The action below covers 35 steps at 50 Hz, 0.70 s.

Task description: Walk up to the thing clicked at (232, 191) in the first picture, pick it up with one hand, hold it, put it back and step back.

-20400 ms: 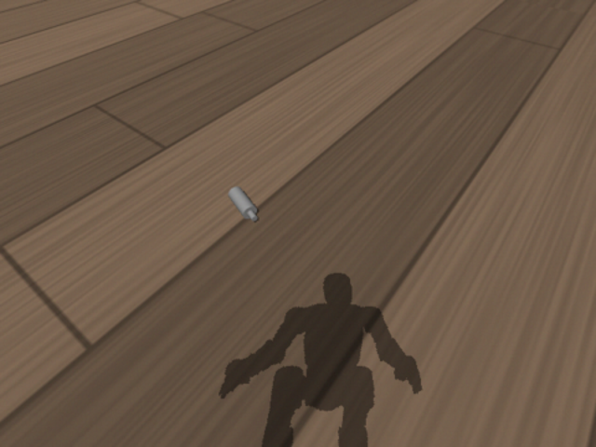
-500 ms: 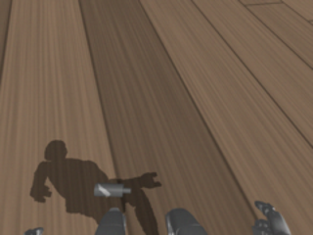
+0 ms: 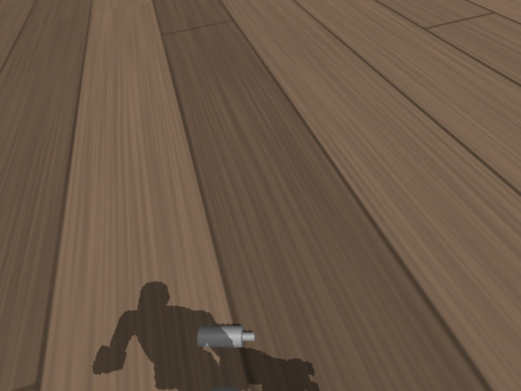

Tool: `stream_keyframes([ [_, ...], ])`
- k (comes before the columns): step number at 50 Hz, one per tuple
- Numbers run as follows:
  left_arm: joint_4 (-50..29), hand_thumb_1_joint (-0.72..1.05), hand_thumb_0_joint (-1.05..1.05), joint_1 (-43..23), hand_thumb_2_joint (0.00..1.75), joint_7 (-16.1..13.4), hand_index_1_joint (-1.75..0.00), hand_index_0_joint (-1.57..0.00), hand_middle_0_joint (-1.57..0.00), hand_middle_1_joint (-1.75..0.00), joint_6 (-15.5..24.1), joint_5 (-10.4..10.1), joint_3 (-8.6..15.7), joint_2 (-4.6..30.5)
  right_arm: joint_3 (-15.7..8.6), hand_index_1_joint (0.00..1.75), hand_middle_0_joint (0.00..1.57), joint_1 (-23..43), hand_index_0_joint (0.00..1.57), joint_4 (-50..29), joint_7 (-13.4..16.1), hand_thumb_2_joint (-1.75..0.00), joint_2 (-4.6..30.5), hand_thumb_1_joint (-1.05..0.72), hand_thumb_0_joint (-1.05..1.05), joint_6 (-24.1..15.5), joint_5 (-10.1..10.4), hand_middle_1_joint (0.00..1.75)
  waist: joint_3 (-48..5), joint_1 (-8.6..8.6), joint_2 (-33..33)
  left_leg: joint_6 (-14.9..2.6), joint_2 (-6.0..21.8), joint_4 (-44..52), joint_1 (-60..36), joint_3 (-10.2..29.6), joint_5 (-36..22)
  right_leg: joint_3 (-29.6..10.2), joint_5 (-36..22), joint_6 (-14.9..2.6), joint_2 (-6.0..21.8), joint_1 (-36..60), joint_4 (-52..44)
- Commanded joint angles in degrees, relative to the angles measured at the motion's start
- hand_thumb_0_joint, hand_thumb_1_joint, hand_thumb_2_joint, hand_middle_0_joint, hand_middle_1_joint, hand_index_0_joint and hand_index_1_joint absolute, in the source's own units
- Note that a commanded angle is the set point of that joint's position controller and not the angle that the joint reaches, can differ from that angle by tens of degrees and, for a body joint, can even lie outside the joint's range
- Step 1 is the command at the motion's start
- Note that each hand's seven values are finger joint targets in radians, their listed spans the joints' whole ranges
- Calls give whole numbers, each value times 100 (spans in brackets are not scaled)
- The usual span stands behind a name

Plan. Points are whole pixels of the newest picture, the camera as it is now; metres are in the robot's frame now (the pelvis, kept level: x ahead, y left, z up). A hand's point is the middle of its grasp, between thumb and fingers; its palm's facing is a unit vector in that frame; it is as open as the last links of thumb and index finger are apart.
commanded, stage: walk up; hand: left
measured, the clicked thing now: (227, 336) +0.41 +0.20 -0.72
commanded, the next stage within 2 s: none
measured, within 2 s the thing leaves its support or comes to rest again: neither
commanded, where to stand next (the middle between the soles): +0.07 -0.01 m, yaw -1 degrees
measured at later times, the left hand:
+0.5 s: hand out of the picture +0.15 +0.28 -0.17, palm faces -0.07 -0.95 -0.30, open 7.4 cm
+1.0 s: hand (131, 387) +0.16 +0.26 -0.15, palm faces +0.02 -0.94 -0.34, open 7.4 cm
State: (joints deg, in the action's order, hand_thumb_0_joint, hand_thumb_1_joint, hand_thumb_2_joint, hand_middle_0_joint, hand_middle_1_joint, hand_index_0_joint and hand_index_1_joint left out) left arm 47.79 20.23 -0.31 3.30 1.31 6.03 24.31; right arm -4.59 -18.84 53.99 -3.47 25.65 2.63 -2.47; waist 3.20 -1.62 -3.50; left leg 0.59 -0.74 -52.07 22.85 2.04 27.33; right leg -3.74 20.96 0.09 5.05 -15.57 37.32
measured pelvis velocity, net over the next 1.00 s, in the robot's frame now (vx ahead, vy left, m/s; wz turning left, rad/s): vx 0.02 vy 0.01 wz -0.01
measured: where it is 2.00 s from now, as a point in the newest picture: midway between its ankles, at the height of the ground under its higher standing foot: outside the picture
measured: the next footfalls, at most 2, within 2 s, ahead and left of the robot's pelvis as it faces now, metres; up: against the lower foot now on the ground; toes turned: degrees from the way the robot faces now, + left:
left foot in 0.06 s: +0.08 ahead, +0.15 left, +0.00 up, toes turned +0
right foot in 0.56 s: +0.15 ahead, -0.11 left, +0.00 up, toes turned +0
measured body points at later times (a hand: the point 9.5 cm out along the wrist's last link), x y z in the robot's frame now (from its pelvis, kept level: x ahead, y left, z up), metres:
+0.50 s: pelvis +0.05 +0.02 +0.00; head +0.12 +0.07 +0.45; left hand +0.15 +0.33 -0.15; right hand +0.09 -0.32 -0.07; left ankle +0.04 +0.15 -0.72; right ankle +0.14 -0.14 -0.68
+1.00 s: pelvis +0.02 +0.01 -0.01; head +0.05 +0.02 +0.44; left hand +0.16 +0.31 -0.12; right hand +0.11 -0.30 -0.12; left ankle +0.03 +0.11 -0.72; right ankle +0.10 -0.11 -0.72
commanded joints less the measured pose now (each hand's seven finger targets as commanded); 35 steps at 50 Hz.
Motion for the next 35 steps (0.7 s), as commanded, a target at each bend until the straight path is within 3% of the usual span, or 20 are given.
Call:
stream_keyframes([
  [1, -395, 90, 0, -358, 90, 34, -30, -20, -20, -30, 32, -4, 353, 1738, -294, 30, 20, 289, 20, -835, -35, -90, 931, -90, 0, -478, 99, 30, -36, 114, 1958, -203, 78, 1520, -374, -329, -110, -1111, 342, -1055, 751, 59, -1414],
  [2, -534, 90, 0, -904, 90, 55, -30, -20, -20, -30, -16, -1, 301, 1706, -374, 30, 20, -528, 20, -579, -26, -90, 962, -90, 0, -487, 117, 30, -212, 698, 1799, -284, 37, 2050, -1673, -541, -871, -802, 783, -881, 627, -853, -943],
  [3, -610, 90, 0, -986, 90, 42, -30, -20, -20, -30, -74, 54, 168, 1292, -521, 30, 20, -1447, 20, -230, 53, -90, 1199, -90, 0, -514, 113, 30, -373, 1118, 705, -218, -112, 2183, -2849, -364, -910, -422, 1305, -666, 192, -1805, 387],
  [4, -689, 90, 0, -826, 90, 20, -30, -20, -20, -30, -107, 48, -17, 743, -614, 30, 20, -1925, 20, -186, 141, -90, 1590, -90, 0, -547, 56, 30, -232, 1300, -899, -151, 478, 2837, -2978, 1048, 380, 76, 1712, -406, -599, -2763, 2315],
  [5, -782, 90, 0, -671, 90, -4, -30, -20, -20, -30, -118, -27, -86, 680, -633, 30, 20, -1553, 20, -489, 204, -90, 1938, -90, 0, -613, -1, 30, 57, 1059, -1183, -473, 1944, 4072, -2301, 3937, 2642, -327, 1354, -286, -1008, -3643, 3283],
  [6, -651, 90, 0, -789, 90, -29, -30, -20, -20, -30, -105, -56, 48, 1416, -664, 30, 20, -798, 20, -675, 206, -90, 2218, -90, 0, -623, 133, 30, 365, 871, -407, -1154, 2487, 4691, -1461, 4960, 3902, -828, 945, -399, -581, -3402, 3358],
  [7, -552, 90, 0, -844, 90, -34, -30, -20, -20, -30, -55, -86, 46, 1646, -609, 30, 20, -302, 20, -807, 207, -90, 2144, -90, 0, -623, 142, 30, 894, 655, -173, -1382, 2541, 4712, -952, 4756, 3701, -891, 576, -375, -279, -3307, 3339],
  [10, 26, 90, 0, 13, 90, 157, -30, -20, -20, -30, -130, -76, 131, 1497, -353, 30, 20, -234, 20, -826, 354, -90, 1460, -90, 0, -892, 222, 30, 804, 204, 465, -507, 1605, 4014, -1252, 2396, 739, -834, -605, -244, -90, -2678, 2807],
  [13, -43, 90, 0, -1, 90, 296, -30, -20, -20, -30, -436, 56, 232, 1374, -335, 30, 20, -488, 20, -592, 619, -90, 1450, -90, 0, -1007, 266, 30, 795, 50, 413, -473, 1595, 3457, -1046, 1435, -2105, -884, -861, -4, -94, -2238, 2538],
  [16, -238, 90, 0, -172, 90, 241, -30, -20, -20, -30, -667, -50, 208, 1124, -256, 30, 20, 19, 20, -785, 794, -90, 1208, -90, 0, -883, 187, 30, 909, -82, -266, -516, 1335, 3024, -309, 371, -5127, -775, -853, 86, -601, -1650, 2771],
  [18, -325, 90, 0, -421, 90, 131, -30, -20, -20, -30, -724, -194, 147, 949, -223, 30, 20, 361, 20, -958, 783, -90, 1125, -90, 0, -774, 147, 30, 681, -29, -834, -744, 1235, 2955, -192, 95, -5678, -784, -609, 81, -863, -1236, 2694],
  [20, -340, 90, 0, -618, 90, 49, -30, -20, -20, -30, -677, -287, 51, 912, -199, 30, 20, 570, 20, -1040, 710, -90, 1043, -90, 0, -651, 121, 30, 444, 64, -1149, -922, 1093, 2843, -497, -68, -5483, -572, -396, 41, -906, -1189, 2376],
  [25, -377, 90, 0, -1221, 90, 9, -30, -20, -20, -30, -536, -151, -41, 954, -237, 30, 20, 409, 20, -1024, 648, -90, 1093, -90, 0, -321, 235, 30, -403, 349, -1207, -932, 1026, 1841, -1831, 67, -4716, 270, -349, 30, -654, -872, 210],
  [27, -287, 90, 0, -1090, 90, 43, -30, -20, -20, -30, -533, -11, 6, 903, -256, 30, 20, 377, 20, -1018, 686, -90, 1213, -90, 0, -273, 320, 30, -676, 212, -809, -946, 1157, 1244, -1822, 199, -4733, 380, -918, -106, -602, -298, -862],
  [28, -247, 90, 0, -970, 90, 65, -30, -20, -20, -30, -507, 92, 68, 1028, -211, 30, 20, 217, 20, -985, 704, -90, 1143, -90, 0, -263, 373, 30, -931, 146, -219, -797, 990, 647, -1722, 117, -4415, 314, -1663, -228, -583, 241, -1410],
  [29, -286, 90, 0, -870, 90, 58, -30, -20, -20, -30, -479, 151, 175, 1420, -123, 30, 20, 18, 20, -1019, 701, -90, 944, -90, 0, -286, 440, 30, -1296, 66, 612, -499, 694, -30, -1096, 59, -3306, -420, -4060, -526, -21, 1021, -1026],
  [30, -367, 90, 0, -879, 90, 64, -30, -20, -20, -30, -478, 190, 287, 1580, -18, 30, 20, -203, 20, -1046, 750, -90, 671, -90, 0, -309, 476, 30, -1501, 52, 1757, -279, -30, -904, 118, 55, 52, -1351, -5934, -1032, 781, 1996, -512],
  [31, -512, 90, 0, -916, 90, 14, -30, -20, -20, -30, -494, 85, 224, 1502, -13, 30, 20, -26, 20, -998, 876, -90, 628, -90, 0, -274, 453, 30, -1487, -170, 2396, -194, -440, -1468, 616, -29, 1429, -2086, -7126, -1934, 1328, 1940, -472],
  [32, -581, 90, 0, -942, 90, 8, -30, -20, -20, -30, -533, 53, 214, 1310, -55, 30, 20, 67, 20, -930, 927, -90, 749, -90, 0, -279, 428, 30, -1259, -139, 2143, -124, -226, -1572, 341, 224, 1433, -1943, -6650, -1941, 1283, 1401, -575],
  [35, -735, 90, 0, -1207, 90, -57, -30, -20, -20, -30, -553, 17, 94, 864, -68, 30, 20, 201, 20, -779, 851, -90, 927, -90, 0, -318, 427, 30, -1328, -64, 1276, -43, -492, -2110, 678, 390, 643, -1144, -5703, -1557, 757, 1520, -442],
])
